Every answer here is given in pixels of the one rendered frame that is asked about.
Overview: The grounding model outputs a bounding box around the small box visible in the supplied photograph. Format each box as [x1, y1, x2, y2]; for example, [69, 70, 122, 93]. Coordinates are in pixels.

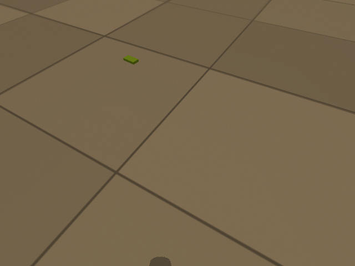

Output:
[123, 55, 139, 64]

